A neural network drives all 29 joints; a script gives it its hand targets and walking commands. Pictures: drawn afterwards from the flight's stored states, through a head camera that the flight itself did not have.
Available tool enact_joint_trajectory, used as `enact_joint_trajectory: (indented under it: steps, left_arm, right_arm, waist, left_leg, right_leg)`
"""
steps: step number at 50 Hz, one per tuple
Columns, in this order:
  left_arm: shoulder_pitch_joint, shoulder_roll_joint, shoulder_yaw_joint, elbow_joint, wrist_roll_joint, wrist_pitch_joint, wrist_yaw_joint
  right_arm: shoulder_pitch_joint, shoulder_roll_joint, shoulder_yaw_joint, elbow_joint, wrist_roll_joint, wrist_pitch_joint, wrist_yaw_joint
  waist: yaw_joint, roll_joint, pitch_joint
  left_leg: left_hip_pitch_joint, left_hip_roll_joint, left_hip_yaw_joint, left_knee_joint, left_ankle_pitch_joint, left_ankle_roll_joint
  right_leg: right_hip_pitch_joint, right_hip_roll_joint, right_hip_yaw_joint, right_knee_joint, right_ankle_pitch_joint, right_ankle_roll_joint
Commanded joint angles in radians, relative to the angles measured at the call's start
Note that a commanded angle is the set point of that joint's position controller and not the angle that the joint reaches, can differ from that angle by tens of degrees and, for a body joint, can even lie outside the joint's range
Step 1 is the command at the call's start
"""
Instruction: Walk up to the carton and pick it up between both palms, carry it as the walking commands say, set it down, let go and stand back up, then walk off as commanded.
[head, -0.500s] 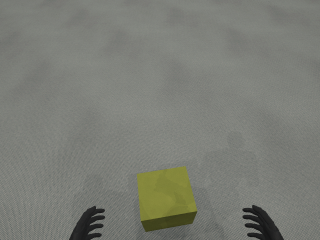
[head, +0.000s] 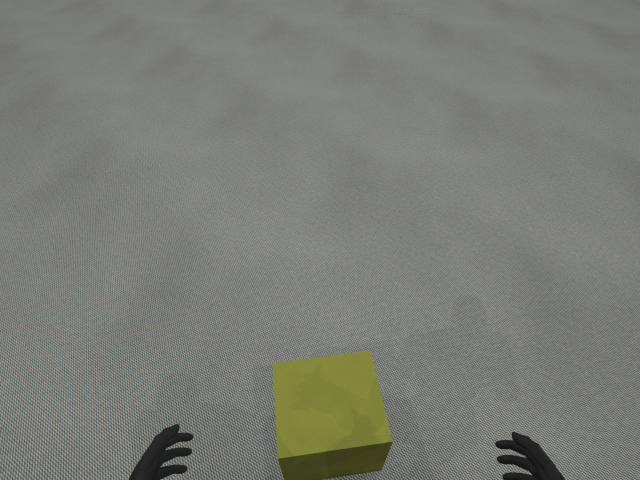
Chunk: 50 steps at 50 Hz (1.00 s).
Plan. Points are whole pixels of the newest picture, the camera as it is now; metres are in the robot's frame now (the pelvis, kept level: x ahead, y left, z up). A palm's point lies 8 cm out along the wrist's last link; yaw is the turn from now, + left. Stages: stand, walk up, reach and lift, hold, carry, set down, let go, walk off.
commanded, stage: stand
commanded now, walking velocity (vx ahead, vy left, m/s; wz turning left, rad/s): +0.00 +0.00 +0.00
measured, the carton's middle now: (328, 417) +0.45 +0.01 -0.64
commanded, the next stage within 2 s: walk off in 1.78 s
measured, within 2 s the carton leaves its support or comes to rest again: neither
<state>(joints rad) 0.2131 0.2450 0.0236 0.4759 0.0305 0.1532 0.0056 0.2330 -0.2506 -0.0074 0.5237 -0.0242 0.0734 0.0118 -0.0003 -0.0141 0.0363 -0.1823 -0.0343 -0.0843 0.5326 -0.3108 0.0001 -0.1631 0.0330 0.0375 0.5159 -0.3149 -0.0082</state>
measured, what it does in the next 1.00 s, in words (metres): stands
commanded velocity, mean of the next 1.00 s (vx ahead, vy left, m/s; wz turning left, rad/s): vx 0.00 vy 0.00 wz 0.00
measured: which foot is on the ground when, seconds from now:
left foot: down 0.00-1.00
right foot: down 0.00-1.00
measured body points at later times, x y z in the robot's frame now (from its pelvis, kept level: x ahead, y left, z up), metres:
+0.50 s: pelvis +0.02 +0.02 +0.01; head +0.02 +0.03 +0.45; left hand +0.16 +0.31 -0.10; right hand +0.14 -0.28 -0.09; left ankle -0.01 +0.12 -0.73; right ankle -0.02 -0.11 -0.73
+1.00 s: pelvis +0.00 +0.02 +0.01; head +0.00 +0.03 +0.46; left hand +0.12 +0.32 -0.11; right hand +0.10 -0.30 -0.09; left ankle -0.01 +0.12 -0.73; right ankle -0.02 -0.11 -0.73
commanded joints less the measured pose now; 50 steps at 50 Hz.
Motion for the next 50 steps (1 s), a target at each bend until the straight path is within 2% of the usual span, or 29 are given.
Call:
enact_joint_trajectory:
  steps: [1, 2, 5, 9, 15, 22, 30, 50]
  left_arm:
    - [-0.072, 0.173, 0.056, 0.012, 0.019, -0.097, 0.016]
    - [-0.076, 0.168, 0.056, 0.031, 0.017, -0.111, 0.011]
    - [-0.075, 0.179, 0.056, 0.084, 0.013, -0.135, 0.001]
    - [-0.077, 0.204, 0.051, 0.144, 0.011, -0.148, 0.007]
    - [-0.070, 0.231, 0.042, 0.217, 0.007, -0.155, 0.015]
    - [-0.077, 0.245, 0.033, 0.277, 0.004, -0.157, 0.021]
    - [-0.091, 0.255, 0.027, 0.331, 0.000, -0.159, 0.025]
    - [-0.102, 0.282, 0.020, 0.429, -0.003, -0.167, 0.019]
  right_arm:
    - [-0.046, -0.191, -0.071, 0.000, -0.031, -0.051, -0.028]
    - [-0.058, -0.188, -0.069, 0.014, -0.027, -0.059, -0.029]
    - [-0.072, -0.196, -0.069, 0.052, -0.016, -0.074, -0.025]
    - [-0.066, -0.218, -0.071, 0.102, -0.013, -0.079, -0.029]
    - [-0.066, -0.246, -0.069, 0.159, -0.009, -0.080, -0.035]
    - [-0.076, -0.261, -0.064, 0.214, -0.004, -0.081, -0.038]
    - [-0.093, -0.266, -0.057, 0.273, -0.002, -0.083, -0.038]
    - [-0.123, -0.287, -0.040, 0.388, 0.002, -0.089, -0.033]
  waist:
    - [0.003, 0.014, 0.003]
    - [0.004, 0.025, -0.007]
    - [0.005, 0.030, -0.061]
    - [-0.003, 0.034, -0.085]
    - [-0.004, 0.032, -0.091]
    - [-0.004, 0.028, -0.089]
    - [-0.004, 0.018, -0.080]
    - [-0.002, 0.015, -0.037]
  left_leg:
    - [-0.105, 0.072, -0.041, -0.116, 0.004, -0.001]
    - [-0.112, 0.076, -0.048, -0.122, 0.000, 0.002]
    - [-0.077, 0.083, -0.053, -0.107, 0.126, 0.007]
    - [-0.025, 0.093, -0.055, -0.094, 0.261, 0.008]
    - [0.014, 0.104, -0.058, -0.103, 0.369, 0.009]
    - [0.046, 0.111, -0.057, -0.123, 0.428, 0.010]
    - [0.062, 0.116, -0.059, -0.152, 0.419, 0.014]
    - [0.053, 0.121, -0.075, -0.223, 0.252, 0.023]
  right_leg:
    - [-0.053, -0.063, 0.070, -0.112, -0.036, 0.011]
    - [-0.041, -0.063, 0.072, -0.103, -0.009, 0.009]
    - [0.008, -0.070, 0.072, -0.086, 0.124, 0.011]
    - [0.027, -0.080, 0.077, -0.084, 0.231, 0.009]
    - [0.051, -0.090, 0.080, -0.088, 0.316, 0.007]
    - [0.066, -0.097, 0.081, -0.098, 0.358, 0.008]
    - [0.077, -0.106, 0.086, -0.124, 0.354, 0.008]
    - [0.066, -0.122, 0.109, -0.203, 0.256, 0.002]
